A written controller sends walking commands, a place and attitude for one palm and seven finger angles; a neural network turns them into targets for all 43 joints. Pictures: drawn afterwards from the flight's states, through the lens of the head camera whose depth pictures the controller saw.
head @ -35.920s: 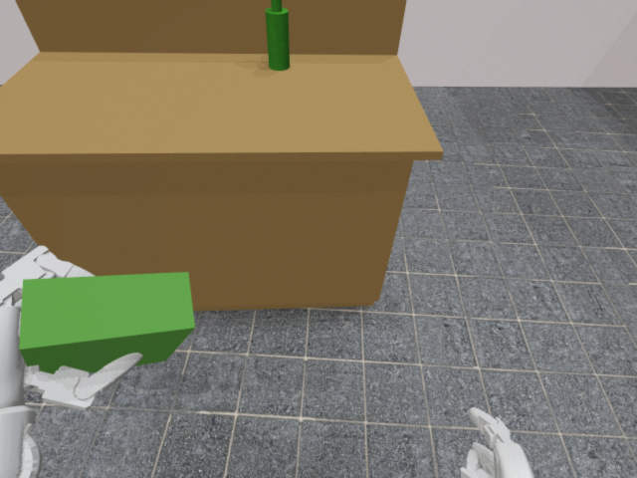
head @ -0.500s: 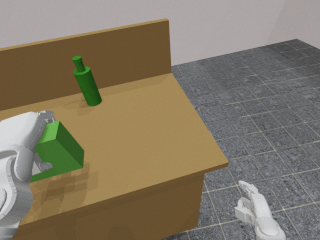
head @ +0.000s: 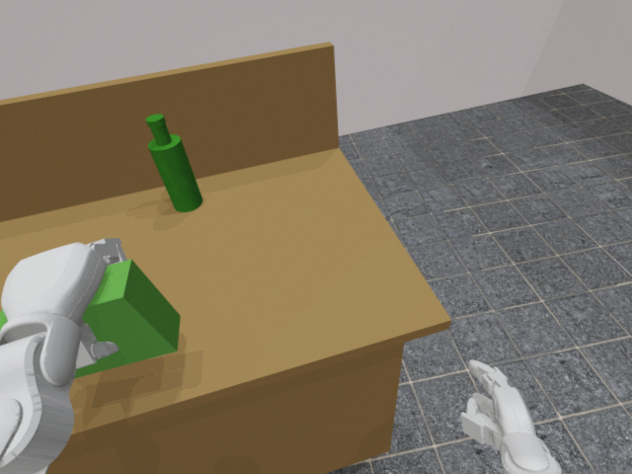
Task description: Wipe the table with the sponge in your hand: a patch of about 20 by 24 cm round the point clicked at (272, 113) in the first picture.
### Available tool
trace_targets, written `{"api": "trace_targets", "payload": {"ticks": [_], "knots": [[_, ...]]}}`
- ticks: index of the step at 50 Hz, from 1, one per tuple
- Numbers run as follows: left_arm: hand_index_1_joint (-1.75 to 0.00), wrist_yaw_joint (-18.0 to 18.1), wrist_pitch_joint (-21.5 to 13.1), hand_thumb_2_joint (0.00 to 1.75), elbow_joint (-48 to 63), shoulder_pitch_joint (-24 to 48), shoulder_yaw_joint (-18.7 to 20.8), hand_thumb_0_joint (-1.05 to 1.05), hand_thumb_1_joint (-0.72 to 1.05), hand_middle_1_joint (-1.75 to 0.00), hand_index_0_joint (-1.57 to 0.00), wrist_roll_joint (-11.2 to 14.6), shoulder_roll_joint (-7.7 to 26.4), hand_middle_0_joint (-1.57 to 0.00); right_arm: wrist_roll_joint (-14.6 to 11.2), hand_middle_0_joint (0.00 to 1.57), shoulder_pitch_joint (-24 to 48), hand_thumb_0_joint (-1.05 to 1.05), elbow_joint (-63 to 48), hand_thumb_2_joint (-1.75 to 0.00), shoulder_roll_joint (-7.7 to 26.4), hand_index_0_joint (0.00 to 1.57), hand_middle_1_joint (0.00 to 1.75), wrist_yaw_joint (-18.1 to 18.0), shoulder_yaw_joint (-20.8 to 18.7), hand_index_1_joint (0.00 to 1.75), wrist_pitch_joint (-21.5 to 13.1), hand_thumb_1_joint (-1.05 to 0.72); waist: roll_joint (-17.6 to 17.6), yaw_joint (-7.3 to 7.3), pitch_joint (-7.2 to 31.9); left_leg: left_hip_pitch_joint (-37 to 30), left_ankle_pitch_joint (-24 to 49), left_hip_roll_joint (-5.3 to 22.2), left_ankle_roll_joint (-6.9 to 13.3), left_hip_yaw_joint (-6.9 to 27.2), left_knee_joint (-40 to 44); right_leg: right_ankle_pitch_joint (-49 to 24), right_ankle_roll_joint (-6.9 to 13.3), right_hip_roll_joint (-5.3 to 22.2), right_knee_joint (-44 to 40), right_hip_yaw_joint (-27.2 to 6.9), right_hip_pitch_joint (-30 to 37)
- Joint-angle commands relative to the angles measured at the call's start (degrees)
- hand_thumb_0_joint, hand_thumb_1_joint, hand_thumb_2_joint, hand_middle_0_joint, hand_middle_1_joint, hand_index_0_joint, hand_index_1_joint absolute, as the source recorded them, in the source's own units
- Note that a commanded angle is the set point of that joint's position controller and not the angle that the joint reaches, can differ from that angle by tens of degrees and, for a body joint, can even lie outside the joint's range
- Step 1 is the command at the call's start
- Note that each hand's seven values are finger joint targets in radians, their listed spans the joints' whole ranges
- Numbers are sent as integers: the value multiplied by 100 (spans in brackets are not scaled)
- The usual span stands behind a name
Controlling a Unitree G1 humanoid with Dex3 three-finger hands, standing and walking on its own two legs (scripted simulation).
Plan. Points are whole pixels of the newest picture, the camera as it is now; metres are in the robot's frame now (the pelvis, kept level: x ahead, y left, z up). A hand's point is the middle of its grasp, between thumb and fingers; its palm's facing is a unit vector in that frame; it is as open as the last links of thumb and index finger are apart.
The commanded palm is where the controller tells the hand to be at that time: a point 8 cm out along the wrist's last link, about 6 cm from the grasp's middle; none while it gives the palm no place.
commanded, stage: bring the sponge back beside the body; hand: left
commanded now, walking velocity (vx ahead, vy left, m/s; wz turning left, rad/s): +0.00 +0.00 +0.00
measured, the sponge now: (108, 331) +0.21 +0.31 +0.10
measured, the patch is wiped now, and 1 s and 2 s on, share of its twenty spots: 0.90 0.90 0.90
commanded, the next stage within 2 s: step back with the hand held close in 1.02 s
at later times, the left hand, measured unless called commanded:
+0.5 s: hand (104, 324) +0.20 +0.28 +0.14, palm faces +0.13 -0.12 -0.98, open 9.6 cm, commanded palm +0.16 +0.28 +0.22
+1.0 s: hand (111, 325) +0.20 +0.27 +0.14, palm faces +0.16 -0.13 -0.98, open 9.6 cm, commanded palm +0.16 +0.27 +0.21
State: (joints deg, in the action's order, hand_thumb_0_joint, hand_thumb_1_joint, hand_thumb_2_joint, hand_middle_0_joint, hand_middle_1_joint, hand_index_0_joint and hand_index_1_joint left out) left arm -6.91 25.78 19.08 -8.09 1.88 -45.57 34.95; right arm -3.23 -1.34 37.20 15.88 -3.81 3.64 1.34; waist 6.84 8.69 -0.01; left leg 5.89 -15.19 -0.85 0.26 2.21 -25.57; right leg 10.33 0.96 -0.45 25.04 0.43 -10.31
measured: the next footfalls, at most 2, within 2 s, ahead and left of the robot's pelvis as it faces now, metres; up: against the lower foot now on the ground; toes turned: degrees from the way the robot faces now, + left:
none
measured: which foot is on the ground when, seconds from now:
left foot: down 0.00-1.00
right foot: down 0.00-1.00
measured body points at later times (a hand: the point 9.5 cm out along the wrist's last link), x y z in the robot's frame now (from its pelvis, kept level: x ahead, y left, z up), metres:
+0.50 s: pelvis +0.00 +0.00 +0.00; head -0.03 -0.05 +0.45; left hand +0.19 +0.28 +0.19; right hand +0.26 -0.19 -0.07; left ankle -0.01 +0.12 -0.74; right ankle +0.04 -0.11 -0.74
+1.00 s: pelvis +0.00 -0.01 +0.00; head -0.04 -0.06 +0.45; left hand +0.18 +0.27 +0.20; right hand +0.25 -0.20 -0.07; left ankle -0.01 +0.12 -0.74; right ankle +0.04 -0.11 -0.74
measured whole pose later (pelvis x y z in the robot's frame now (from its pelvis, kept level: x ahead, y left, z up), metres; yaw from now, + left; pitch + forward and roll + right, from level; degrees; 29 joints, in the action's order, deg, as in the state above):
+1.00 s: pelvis +0.00 -0.01 +0.00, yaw -1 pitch -6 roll +0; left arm -2.6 26.5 23.8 -14.3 -0.1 -46.0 31.3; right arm -2.9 -1.6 37.0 15.4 -2.8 3.2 1.6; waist 7.1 8.4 0.4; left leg 4.1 -15.2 0.1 -0.4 1.5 -25.2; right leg 10.0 1.6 -1.6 24.7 -0.4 -8.9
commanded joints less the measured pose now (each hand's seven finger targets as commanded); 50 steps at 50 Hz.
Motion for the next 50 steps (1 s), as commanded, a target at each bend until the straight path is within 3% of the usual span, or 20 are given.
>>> {"api": "trace_targets", "payload": {"ticks": [1, 4, 5, 9, 10, 14, 15, 19, 22, 24, 25, 29, 32, 34, 38, 44, 45, 48, 49, 50], "knots": [[-160, 340, -160, 130, 1198, 1389, 1080, 0, 10, -160, -120, -324, 1581, -120, 48, 20, 1331, 0, -1055, -90, 440, 20, 30, -39, -182, 30, -380, -90, -190, -44, 927, 370, 1004, -23, 182, 242, 483, -75, 303, -13, -413, -464, 719], [-160, 411, -158, 130, 1360, 1464, 1128, 0, 10, -160, -120, -322, 1542, -120, 20, 20, 1568, 0, -1087, -90, 429, 20, 30, -18, -170, 30, -392, -90, 53, -21, 923, 346, 973, -18, 163, 293, 534, -65, 376, -111, -424, -646, 753], [-160, 434, -142, 130, 1279, 1374, 1047, 0, 10, -160, -120, -296, 1454, -120, 74, 20, 1370, 0, -1079, -90, 425, 20, 30, -17, -176, 30, -378, -90, -19, 26, 983, 376, 1035, -24, 174, 230, 504, -138, 347, -50, -380, -441, 819], [-160, 467, -45, 130, 1251, 1020, 1077, 0, 10, -160, -120, -168, 1297, -120, 5, 20, 1574, 0, -1083, -90, 410, 20, 30, 38, -185, 30, -358, -90, -147, -1, 809, 382, 1010, -5, 146, 270, 527, -127, 362, -115, -449, -640, 720], [-160, 455, -19, 130, 1217, 905, 960, 0, 10, -160, -120, -110, 1192, -120, 46, 20, 1408, 0, -1108, -90, 431, 20, 30, 41, -176, 30, -330, -90, -195, 11, 826, 442, 1004, 1, 161, 195, 514, -167, 314, -51, -425, -425, 778], [-160, 433, 26, 130, 1433, 828, 926, 0, 10, -160, -120, -87, 1118, -120, -8, 20, 1601, 0, -1145, -90, 421, 20, 30, 48, -165, 30, -320, -90, -219, -70, 752, 401, 906, 19, 164, 247, 539, -75, 323, -119, -469, -609, 675], [-160, 434, 29, 130, 1399, 792, 844, 0, 10, -160, -120, -105, 1069, -120, 39, 20, 1414, 0, -1146, -90, 440, 20, 30, 36, -175, 30, -311, -90, -182, -34, 812, 439, 962, 9, 187, 182, 499, -142, 297, -66, -421, -427, 734], [-160, 475, -27, 130, 1747, 893, 909, 0, 10, -160, -120, -216, 1173, -120, 13, 20, 1594, 0, -1180, -90, 417, 20, 30, 40, -169, 30, -346, -90, -95, -68, 846, 351, 952, 13, 189, 265, 521, -109, 338, -140, -430, -652, 744], [-160, 545, -66, 130, 1537, 624, 897, 0, 10, -160, -120, -291, 1149, -120, 86, 20, 1309, 0, -1114, -90, 427, 20, 30, 43, -213, 30, -316, -90, -287, -35, 850, 337, 1114, -9, 197, 205, 473, -262, 310, -78, -431, -508, 810], [-160, 569, -77, 130, 1750, 763, 935, 0, 10, -160, -120, -318, 1163, -120, 42, 20, 1540, 0, -1154, -90, 401, 20, 30, 50, -192, 30, -352, -90, -62, -46, 812, 310, 989, 6, 190, 254, 512, -102, 358, -149, -467, -710, 758], [-160, 586, -79, 130, 1682, 753, 835, 0, 10, -160, -120, -313, 1085, -120, 78, 20, 1356, 0, -1150, -90, 402, 20, 30, 47, -200, 30, -338, -90, -107, -26, 832, 346, 1002, -6, 201, 186, 485, -101, 328, -101, -439, -512, 798], [-160, 614, -51, 130, 1649, 628, 800, 0, 10, -160, -120, -255, 947, -120, 15, 20, 1550, 0, -1137, -90, 388, 20, 30, 71, -200, 30, -345, -90, -90, -65, 656, 330, 885, 6, 172, 239, 531, 36, 352, -156, -522, -731, 662], [-160, 620, -28, 130, 1534, 397, 704, 0, 10, -160, -120, -207, 842, -120, 60, 20, 1386, 0, -1125, -90, 401, 20, 30, 79, -214, 30, -309, -90, -233, -37, 632, 391, 919, 4, 184, 186, 540, -40, 295, -93, -501, -514, 722], [-160, 632, -23, 130, 1689, 435, 814, 0, 10, -160, -120, -217, 923, -120, 31, 20, 1572, 0, -1152, -90, 386, 20, 30, 79, -204, 30, -347, -90, -197, -40, 690, 348, 888, -1, 186, 218, 517, 19, 328, -149, -510, -719, 699], [-160, 658, -13, 130, 1604, 443, 791, 0, 10, -160, -120, -235, 946, -120, 62, 20, 1374, 0, -1124, -90, 412, 20, 30, 72, -225, 30, -285, -90, -343, -53, 678, 371, 916, -14, 193, 162, 483, -16, 279, -77, -522, -615, 705], [-160, 699, -10, 130, 1725, 631, 844, 0, 10, -160, -120, -281, 985, -120, 30, 20, 1561, 0, -1141, -90, 394, 20, 30, 68, -207, 30, -343, -90, -26, -52, 695, 318, 874, -18, 181, 200, 524, 58, 347, -167, -526, -767, 702], [-160, 687, -11, 130, 1661, 621, 712, 0, 10, -160, -120, -260, 874, -120, 60, 20, 1388, 0, -1167, -90, 385, 20, 30, 62, -206, 30, -339, -90, -208, -35, 747, 360, 904, -23, 201, 154, 508, 21, 308, -118, -488, -539, 774], [-160, 669, -6, 130, 1544, 507, 714, 0, 10, -160, -120, -229, 882, -120, 42, 20, 1390, 0, -1108, -90, 403, 20, 30, 60, -231, 30, -307, -90, -325, -57, 647, 347, 816, -26, 194, 157, 506, 139, 274, -82, -566, -632, 663], [-160, 664, -8, 130, 1641, 582, 760, 0, 10, -160, -120, -220, 895, -120, 10, 20, 1576, 0, -1141, -90, 388, 20, 30, 59, -210, 30, -354, -90, -104, -72, 588, 345, 686, -14, 181, 184, 541, 277, 319, -152, -584, -759, 602], [-160, 654, -13, 130, 1562, 534, 682, 0, 10, -160, -120, -197, 821, -120, 51, 20, 1392, 0, -1177, -90, 384, 20, 30, 50, -204, 30, -356, -90, -320, -43, 623, 417, 698, -23, 204, 142, 513, 251, 283, -108, -538, -553, 673]]}}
